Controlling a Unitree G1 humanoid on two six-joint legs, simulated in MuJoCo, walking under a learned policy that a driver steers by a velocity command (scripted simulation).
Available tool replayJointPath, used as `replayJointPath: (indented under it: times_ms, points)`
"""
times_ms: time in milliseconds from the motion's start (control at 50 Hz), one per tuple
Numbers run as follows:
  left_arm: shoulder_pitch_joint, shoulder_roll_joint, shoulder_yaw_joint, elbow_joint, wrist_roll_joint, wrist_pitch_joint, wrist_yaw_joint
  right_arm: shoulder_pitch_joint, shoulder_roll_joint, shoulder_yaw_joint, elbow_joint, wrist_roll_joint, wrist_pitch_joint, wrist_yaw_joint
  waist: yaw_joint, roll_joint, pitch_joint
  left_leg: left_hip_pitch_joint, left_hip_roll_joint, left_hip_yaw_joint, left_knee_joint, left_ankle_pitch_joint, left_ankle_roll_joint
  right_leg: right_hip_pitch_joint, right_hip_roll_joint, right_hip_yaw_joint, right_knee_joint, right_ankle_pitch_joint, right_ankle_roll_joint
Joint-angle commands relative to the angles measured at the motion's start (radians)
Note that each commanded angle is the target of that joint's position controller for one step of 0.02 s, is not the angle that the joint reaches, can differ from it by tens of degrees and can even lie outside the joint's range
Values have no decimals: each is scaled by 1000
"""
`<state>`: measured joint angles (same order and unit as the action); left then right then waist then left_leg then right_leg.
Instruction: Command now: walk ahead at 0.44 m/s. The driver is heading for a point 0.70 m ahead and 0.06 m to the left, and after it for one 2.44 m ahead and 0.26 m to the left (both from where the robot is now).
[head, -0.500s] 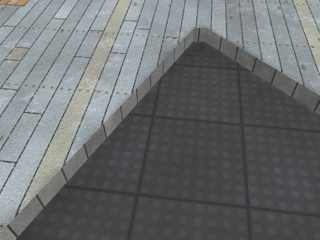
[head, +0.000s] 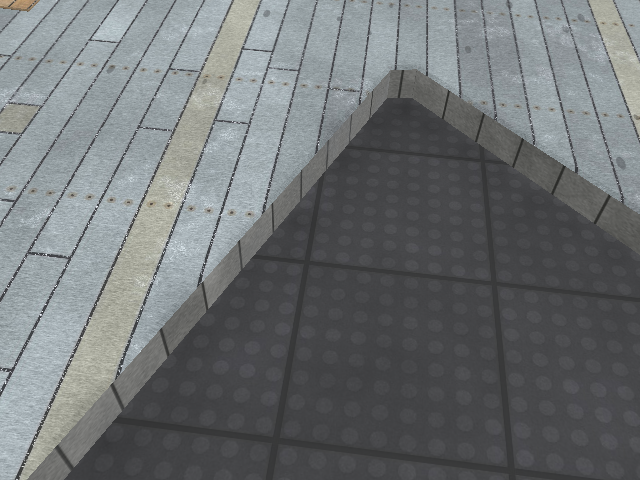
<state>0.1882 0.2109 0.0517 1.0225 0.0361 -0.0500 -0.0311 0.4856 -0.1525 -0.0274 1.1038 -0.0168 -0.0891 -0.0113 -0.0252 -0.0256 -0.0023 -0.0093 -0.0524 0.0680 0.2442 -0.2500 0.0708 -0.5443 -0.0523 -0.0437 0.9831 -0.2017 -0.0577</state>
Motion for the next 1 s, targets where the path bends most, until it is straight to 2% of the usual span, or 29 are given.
replayJointPath:
  times_ms: [20, 80, 140, 180, 220, 240, 260, 280, 300, 320, 340, 380, 440, 460, 520, 580, 660, 720, 760, 780, 800, 820, 840, 860, 880, 920, 960, 980, 1000]
  points:
    - [-118, 15, -3, -83, -4, 1, -3, 80, -98, -7, -7, 0, -15, -5, -3, 102, 131, 29, 244, -166, -112, 364, 109, -198, -4, -34, -91, 61, 24]
    - [-239, 1, -16, -135, -14, 2, -4, 89, -105, -4, -3, -1, -18, -7, -22, 125, 148, -9, 226, -118, -114, 452, 107, -107, 25, -71, -281, 128, 18]
    - [-267, 21, -15, -162, -17, 1, 0, 88, -125, -9, 5, -2, -21, -10, -13, 132, 148, 19, 254, -105, -95, 568, 104, -15, 45, -86, -382, 139, -22]
    - [-194, 48, -2, -151, -17, -7, 11, 53, -144, -14, 2, -3, -23, -11, 35, 128, 103, 63, 266, -79, 14, 827, 87, 98, 80, -90, -409, 101, -63]
    - [72, 89, 25, -66, -16, -22, 27, 22, -165, -22, -3, -2, -15, -13, 147, 106, -38, 57, 238, -39, 326, 950, 58, 374, 128, -97, -478, 93, -105]
    - [226, 139, 45, -24, 4, -30, 37, 24, -151, -17, -16, 4, -12, -9, 200, 70, -125, -112, 204, -24, 572, 706, 46, 610, 14, 26, -498, 13, -139]
    - [318, 236, 68, -24, 30, -30, 40, 116, -37, 4, -44, 32, -8, 5, 156, -128, -261, -431, 60, 17, 973, 65, 12, 872, -302, 501, -564, -184, -249]
    - [256, 229, 69, -29, -4, -14, 28, 112, -96, -19, -38, 24, -5, 10, 139, -120, -286, -570, -17, -98, 1152, -246, 24, 839, -366, 798, -741, -277, -310]
    - [125, 176, 55, -47, -26, -14, 26, -5, -127, -30, -72, 9, -1, 9, 88, -51, -106, -644, 64, -122, 1153, -146, 38, 687, -322, 634, -763, -354, -266]
    - [54, 105, 37, -61, -31, -23, 21, -81, -122, -29, -94, 0, -7, 13, 73, 6, -7, -625, 102, -117, 1086, -62, 38, 530, -280, 501, -801, -257, -233]
    - [44, 66, 24, -52, -22, -36, 21, -101, -103, -31, -92, -7, -5, 13, 43, 37, 44, -568, 131, -122, 1022, -25, 37, 435, -227, 393, -805, -67, -191]
    - [67, 35, 9, -26, -23, -48, 32, -52, -61, -26, -82, -27, 22, 24, -9, -3, 38, -471, 153, -113, 940, -26, 12, 326, -183, 285, -838, 12, -173]
    - [143, 57, 8, -2, -20, -69, 36, -124, -65, -30, -107, -20, 50, 30, -16, 3, 75, -527, 157, -91, 870, 28, -4, 330, -142, 156, -859, 158, -149]
    - [158, 87, 13, 0, -19, -71, 37, -159, -62, -29, -126, -19, 56, 34, -16, -25, 77, -565, 160, -87, 827, 69, -10, 341, -154, 144, -880, 124, -152]
    - [209, 72, 6, 4, -17, -72, 39, -291, -80, -31, -170, -9, 61, 41, 14, -9, 113, -657, 154, -92, 707, 184, -19, 397, -137, 75, -903, 185, -121]
    - [239, 67, -2, 7, -22, -76, 45, -399, -62, -20, -207, -3, 51, 48, 40, -19, 121, -628, 130, -38, 528, 284, -18, 436, -118, -13, -898, 286, -91]
    - [314, 77, -3, 34, -17, -72, 60, -506, -58, -12, -252, -7, 44, 51, 77, -18, 126, -629, 103, 31, 390, 269, 10, 588, -156, -74, -851, 454, -85]
    - [303, 103, 2, 37, -13, -63, 75, -468, -76, -22, -255, -14, 37, 46, 44, -39, 91, -549, 33, 89, 341, 151, 56, 684, -172, -127, -685, 868, -67]
    - [281, 128, 10, 30, -12, -49, 85, -284, -105, -39, -200, -20, 23, 35, -23, -65, -6, -382, -42, 118, 302, 110, 95, 695, -165, -149, -408, 1089, -50]
    - [262, 139, 13, 20, -23, -44, 84, -159, -133, -54, -164, -33, 11, 32, -85, -64, -71, -204, -39, 83, 204, 216, 126, 610, -151, -164, -196, 960, -29]
    - [238, 121, 8, -21, -36, -50, 76, -47, -218, -80, -154, -48, 7, 22, -135, 8, -178, 53, 141, -119, 227, 403, 193, 377, -110, -174, 116, 535, 3]
    - [312, 41, -5, -81, -75, -53, 64, -90, -331, -111, -183, -32, 19, 16, -59, 280, -317, 354, 485, -639, 231, 935, 435, -22, 124, -117, 525, -416, 58]
    - [225, 114, 10, -90, -39, -50, 62, -76, -309, -107, -187, 9, 38, 14, -71, 41, -333, 304, 432, -572, 208, 1001, 419, -69, 58, 70, 545, -325, 52]
    - [151, 92, 6, -123, -40, -56, 59, -165, -271, -96, -200, 14, 42, 9, -50, 52, -201, 179, 400, -459, 176, 969, 378, -113, 19, 82, 490, -247, 52]
    - [135, 90, 8, -122, -30, -57, 60, -220, -210, -82, -208, 15, 46, 8, -15, -17, -91, 43, 339, -385, 125, 890, 313, -95, -12, 79, 388, -205, 56]
    - [133, 92, 15, -134, 7, -18, 59, -254, -161, -66, -216, 25, 50, -3, 29, -23, -30, -122, 253, -306, 80, 843, 256, -10, -26, 77, 274, -181, 80]
    - [143, 59, 9, -145, 4, 24, 56, -269, -190, -70, -224, 17, 46, 2, 61, -24, -61, -189, 189, -261, 68, 797, 206, 46, -13, 62, 202, -139, 92]
    - [164, 51, 8, -159, -3, 32, 56, -244, -229, -77, -225, 10, 40, 5, 63, 43, -67, -204, 216, -270, 87, 928, 234, 48, -7, 62, 168, -148, 98]
    - [144, 60, 6, -170, -3, 36, 61, -218, -231, -79, -218, 7, 39, 6, 56, 56, -59, -186, 217, -277, 101, 997, 229, 24, -11, 62, 141, -140, 104]
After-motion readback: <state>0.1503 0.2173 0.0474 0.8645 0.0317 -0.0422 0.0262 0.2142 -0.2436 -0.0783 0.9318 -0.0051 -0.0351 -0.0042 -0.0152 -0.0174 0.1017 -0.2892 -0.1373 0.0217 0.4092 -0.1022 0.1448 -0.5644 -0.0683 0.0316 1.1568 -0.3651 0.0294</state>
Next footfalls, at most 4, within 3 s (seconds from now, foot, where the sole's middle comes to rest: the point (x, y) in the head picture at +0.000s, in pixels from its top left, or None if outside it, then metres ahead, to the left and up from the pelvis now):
0.24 right None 0.31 -0.10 -0.78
0.80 left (280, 446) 0.59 0.08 -0.78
1.34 right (351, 400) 0.70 -0.08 -0.78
1.74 left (264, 440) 0.61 0.11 -0.78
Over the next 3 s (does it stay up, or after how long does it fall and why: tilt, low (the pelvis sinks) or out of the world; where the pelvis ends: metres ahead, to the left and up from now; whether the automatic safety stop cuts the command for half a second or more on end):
stays up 0.76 0.05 -0.02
